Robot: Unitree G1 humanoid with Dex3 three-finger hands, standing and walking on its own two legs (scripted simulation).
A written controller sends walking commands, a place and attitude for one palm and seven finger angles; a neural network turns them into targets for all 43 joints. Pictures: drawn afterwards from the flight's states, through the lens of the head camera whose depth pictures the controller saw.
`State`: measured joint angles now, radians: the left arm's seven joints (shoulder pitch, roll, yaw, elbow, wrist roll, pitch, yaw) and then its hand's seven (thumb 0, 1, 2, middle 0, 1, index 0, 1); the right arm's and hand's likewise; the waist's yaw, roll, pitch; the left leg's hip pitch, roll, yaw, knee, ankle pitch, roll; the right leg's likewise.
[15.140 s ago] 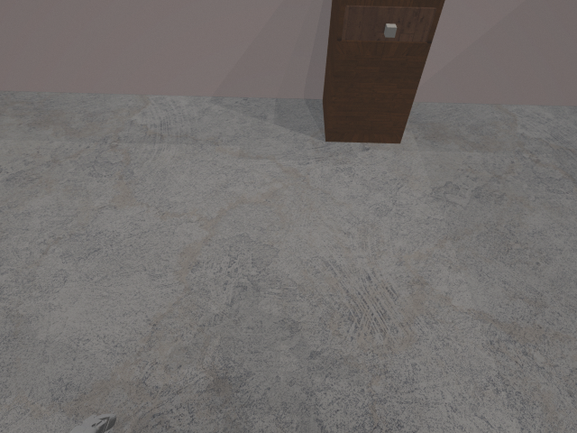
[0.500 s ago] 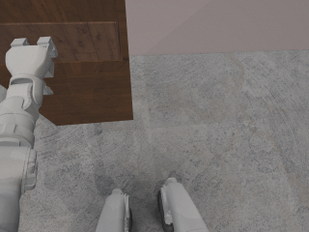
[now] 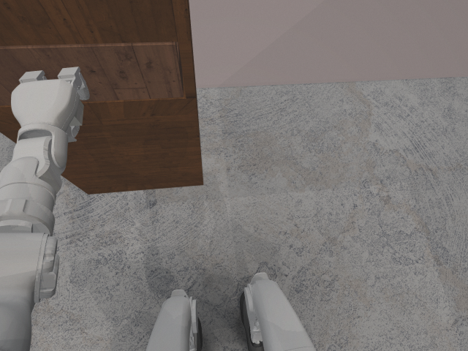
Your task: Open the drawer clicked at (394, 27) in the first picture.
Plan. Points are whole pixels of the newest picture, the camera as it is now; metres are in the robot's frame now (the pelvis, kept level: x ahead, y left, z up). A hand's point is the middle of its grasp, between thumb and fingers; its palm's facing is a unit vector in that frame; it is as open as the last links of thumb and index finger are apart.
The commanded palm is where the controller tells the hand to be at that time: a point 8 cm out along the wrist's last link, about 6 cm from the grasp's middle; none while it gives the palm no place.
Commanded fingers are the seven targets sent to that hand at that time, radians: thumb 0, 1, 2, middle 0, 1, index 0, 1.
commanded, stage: pull the drawer open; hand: left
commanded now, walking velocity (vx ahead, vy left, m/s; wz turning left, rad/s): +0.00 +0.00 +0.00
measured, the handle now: (66, 98) +0.55 +0.25 -0.01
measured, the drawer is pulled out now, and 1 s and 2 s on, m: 0.00 0.09 0.20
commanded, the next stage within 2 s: none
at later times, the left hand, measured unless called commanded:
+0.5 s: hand (63, 138) +0.48 +0.25 -0.02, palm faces -0.04 -0.05 -1.00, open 7.9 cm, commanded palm +0.44 +0.25 +0.03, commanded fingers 0.00 0.90 0.90 -0.40 -1.35 -0.40 -1.35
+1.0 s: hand (59, 170) +0.42 +0.25 -0.02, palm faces -0.05 -0.03 -1.00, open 7.9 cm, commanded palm +0.38 +0.25 +0.03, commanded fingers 0.00 0.90 0.90 -0.40 -1.35 -0.40 -1.35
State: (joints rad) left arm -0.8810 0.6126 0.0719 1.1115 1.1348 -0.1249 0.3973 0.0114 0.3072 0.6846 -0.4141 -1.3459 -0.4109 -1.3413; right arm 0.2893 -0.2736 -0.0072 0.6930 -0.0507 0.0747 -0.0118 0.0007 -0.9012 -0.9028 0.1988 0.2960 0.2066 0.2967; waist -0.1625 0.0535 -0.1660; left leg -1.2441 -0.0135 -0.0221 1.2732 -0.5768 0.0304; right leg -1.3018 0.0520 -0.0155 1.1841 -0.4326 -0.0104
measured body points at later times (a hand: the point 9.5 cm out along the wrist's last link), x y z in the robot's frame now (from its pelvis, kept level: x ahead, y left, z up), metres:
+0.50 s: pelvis +0.03 +0.01 +0.02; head +0.19 +0.01 +0.45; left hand +0.48 +0.25 +0.03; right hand +0.08 -0.27 -0.11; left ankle +0.00 +0.10 -0.62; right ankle +0.05 -0.11 -0.62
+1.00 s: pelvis +0.05 +0.01 +0.04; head +0.18 +0.00 +0.47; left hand +0.42 +0.25 +0.03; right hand +0.14 -0.26 -0.10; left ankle +0.00 +0.10 -0.62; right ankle +0.05 -0.11 -0.62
